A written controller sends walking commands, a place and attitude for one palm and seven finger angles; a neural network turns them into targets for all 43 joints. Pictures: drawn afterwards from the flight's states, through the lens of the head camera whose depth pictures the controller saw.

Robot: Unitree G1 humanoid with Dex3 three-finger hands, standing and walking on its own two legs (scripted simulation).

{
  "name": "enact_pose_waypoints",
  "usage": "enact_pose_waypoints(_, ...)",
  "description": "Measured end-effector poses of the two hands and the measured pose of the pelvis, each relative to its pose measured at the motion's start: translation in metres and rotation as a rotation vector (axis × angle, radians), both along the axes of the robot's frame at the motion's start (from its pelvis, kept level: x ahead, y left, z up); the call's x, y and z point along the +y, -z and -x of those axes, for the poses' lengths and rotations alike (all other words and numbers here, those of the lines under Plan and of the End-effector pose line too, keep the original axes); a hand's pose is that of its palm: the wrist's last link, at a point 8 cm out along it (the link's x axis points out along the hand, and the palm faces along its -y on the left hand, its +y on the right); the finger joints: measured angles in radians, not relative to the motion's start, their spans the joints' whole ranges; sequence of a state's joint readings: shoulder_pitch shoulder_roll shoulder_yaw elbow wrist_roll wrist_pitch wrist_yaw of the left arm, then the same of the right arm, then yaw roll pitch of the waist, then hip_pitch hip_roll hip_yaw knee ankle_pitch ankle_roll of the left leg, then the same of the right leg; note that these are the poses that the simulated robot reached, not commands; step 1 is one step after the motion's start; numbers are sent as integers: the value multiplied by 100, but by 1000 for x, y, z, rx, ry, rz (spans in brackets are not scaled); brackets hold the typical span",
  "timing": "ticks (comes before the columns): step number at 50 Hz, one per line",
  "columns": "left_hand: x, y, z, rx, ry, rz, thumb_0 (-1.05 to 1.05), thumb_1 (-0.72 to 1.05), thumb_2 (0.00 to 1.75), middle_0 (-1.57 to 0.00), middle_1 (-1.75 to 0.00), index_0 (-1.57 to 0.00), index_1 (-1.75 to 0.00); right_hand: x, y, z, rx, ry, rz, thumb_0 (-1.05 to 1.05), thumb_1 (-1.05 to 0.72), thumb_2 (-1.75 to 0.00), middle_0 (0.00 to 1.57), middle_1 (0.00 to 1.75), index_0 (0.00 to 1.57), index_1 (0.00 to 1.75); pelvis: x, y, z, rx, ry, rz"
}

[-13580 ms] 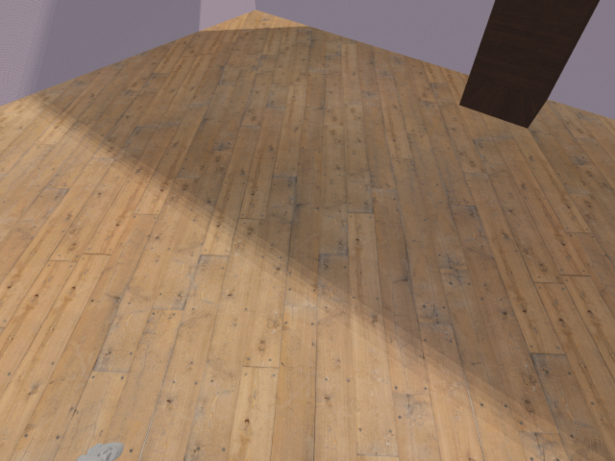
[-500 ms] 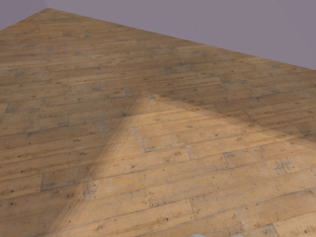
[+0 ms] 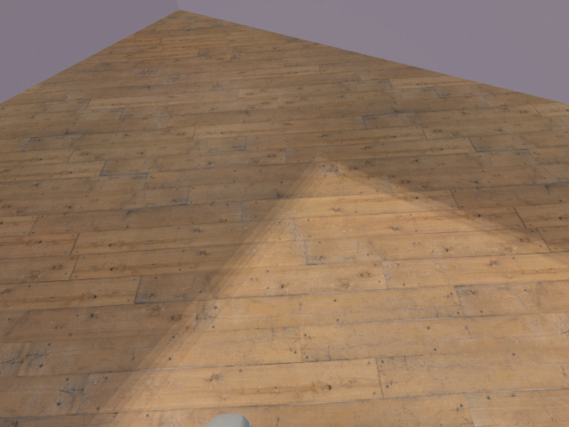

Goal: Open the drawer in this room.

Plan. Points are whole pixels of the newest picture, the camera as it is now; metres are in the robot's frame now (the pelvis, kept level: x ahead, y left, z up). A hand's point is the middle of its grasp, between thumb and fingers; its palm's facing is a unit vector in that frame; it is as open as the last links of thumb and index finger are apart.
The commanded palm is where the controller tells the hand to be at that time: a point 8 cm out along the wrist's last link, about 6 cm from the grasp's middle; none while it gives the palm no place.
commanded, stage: turn or walk to find it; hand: left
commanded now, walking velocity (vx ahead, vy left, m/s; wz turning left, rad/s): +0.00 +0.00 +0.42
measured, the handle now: out of the picture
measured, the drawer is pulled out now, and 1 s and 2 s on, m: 0.00 0.00 0.00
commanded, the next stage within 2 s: stand and wait in 1.34 s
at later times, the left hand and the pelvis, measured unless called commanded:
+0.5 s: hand out of the picture +0.02 +0.25 -0.16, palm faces +0.24 -0.94 -0.25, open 7.4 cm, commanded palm none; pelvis -0.02 +0.03 +0.00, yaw +12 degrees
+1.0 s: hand out of the picture -0.08 +0.20 -0.17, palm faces +0.46 -0.86 -0.24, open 7.4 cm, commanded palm none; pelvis -0.03 +0.01 -0.01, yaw +26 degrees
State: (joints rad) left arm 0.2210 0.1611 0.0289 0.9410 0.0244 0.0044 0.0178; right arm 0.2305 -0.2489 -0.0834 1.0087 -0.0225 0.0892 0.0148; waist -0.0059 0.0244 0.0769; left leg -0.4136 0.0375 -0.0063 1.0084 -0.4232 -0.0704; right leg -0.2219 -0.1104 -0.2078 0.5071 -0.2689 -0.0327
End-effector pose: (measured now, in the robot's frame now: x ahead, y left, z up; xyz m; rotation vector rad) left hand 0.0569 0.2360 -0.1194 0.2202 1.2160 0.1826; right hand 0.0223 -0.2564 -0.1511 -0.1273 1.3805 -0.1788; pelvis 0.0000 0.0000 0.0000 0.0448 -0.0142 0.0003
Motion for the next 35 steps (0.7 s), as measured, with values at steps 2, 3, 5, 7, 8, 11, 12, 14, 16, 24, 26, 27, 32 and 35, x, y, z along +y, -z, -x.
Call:
enact_pose_waypoints(2, 8, 5, 15, 23, -31, 6, 1, 91, 89, -20, -30, -20, -30, 5, -2, -11, -9, -34, 9, 0, -91, -90, 20, 30, 20, 30, 4, 1, 2, 3, -18, 4)
enact_pose_waypoints(3, 12, 7, 24, 35, -48, 9, 1, 91, 89, -20, -30, -20, -30, 8, -3, -18, -19, -52, 14, 0, -91, -90, 20, 30, 20, 30, 7, 2, 3, 5, -27, 7)
enact_pose_waypoints(5, 23, 14, 40, 59, -82, 15, 1, 91, 89, -20, -30, -20, -30, 17, -6, -34, -48, -91, 27, 0, -91, -90, 20, 30, 20, 30, 14, 4, 6, 7, -47, 16)
enact_pose_waypoints(7, 36, 23, 57, 82, -119, 23, 1, 90, 89, -20, -30, -20, -30, 28, -9, -51, -90, -132, 43, 0, -91, -90, 20, 30, 20, 30, 22, 8, 9, 8, -70, 29)
enact_pose_waypoints(8, 44, 29, 65, 91, -137, 28, 1, 90, 89, -20, -30, -20, -30, 34, -9, -59, -117, -151, 52, 0, -91, -90, 20, 30, 20, 30, 28, 13, 10, 9, -80, 40)
enact_pose_waypoints(11, 61, 39, 84, 133, -178, 31, 1, 91, 89, -20, -30, -20, -30, 52, -16, -77, -179, -196, 63, 0, -91, -90, 20, 30, 20, 30, 37, 16, 14, 2, -93, 37)
enact_pose_waypoints(12, 64, 38, 87, 144, -188, 30, 1, 91, 89, -20, -30, -20, -30, 57, -19, -81, -193, -206, 64, 0, -91, -90, 20, 30, 20, 30, 39, 14, 14, 1, -99, 42)
enact_pose_waypoints(14, 70, 34, 89, 143, -204, 33, 1, 91, 90, -20, -30, -20, -30, 65, -25, -85, -205, -225, 65, 0, -91, -90, 20, 30, 20, 30, 42, 9, 15, 0, -116, 51)
enact_pose_waypoints(16, 73, 28, 88, 122, -215, 35, 1, 91, 90, -20, -30, -20, -30, 72, -28, -88, -207, -243, 59, 0, -91, -90, 20, 30, 20, 30, 44, 5, 16, 0, -131, 56)
enact_pose_waypoints(24, 66, 12, 64, 14, -228, 14, 1, 91, 90, -20, -30, -20, -30, 73, -21, -83, -183, -270, 14, 0, -90, -90, 20, 30, 20, 30, 35, 1, 18, 4, -193, 51)
enact_pose_waypoints(26, 59, 9, 56, -13, -225, 6, 1, 91, 90, -20, -30, -20, -30, 67, -15, -79, -164, -270, 3, 0, -90, -90, 20, 30, 20, 30, 29, 2, 19, 6, -210, 46)
enact_pose_waypoints(27, 55, 8, 52, -27, -225, 1, 1, 91, 90, -20, -30, -20, -30, 62, -11, -77, -154, -270, -3, 0, -90, -90, 20, 30, 20, 30, 25, 3, 19, 8, -218, 42)
enact_pose_waypoints(32, 30, 3, 50, -86, -233, -32, 1, 91, 90, -20, -30, -20, -30, 38, 10, -72, -107, -274, -25, 0, -90, -90, 20, 30, 20, 30, 4, 12, 19, 3, -267, 30)
enact_pose_waypoints(35, 17, -3, 64, -80, -271, -28, 1, 91, 89, -20, -30, -20, -30, 28, 8, -72, -73, -298, -22, 0, -91, -90, 20, 30, 20, 30, -2, 7, 20, -4, -300, 18)
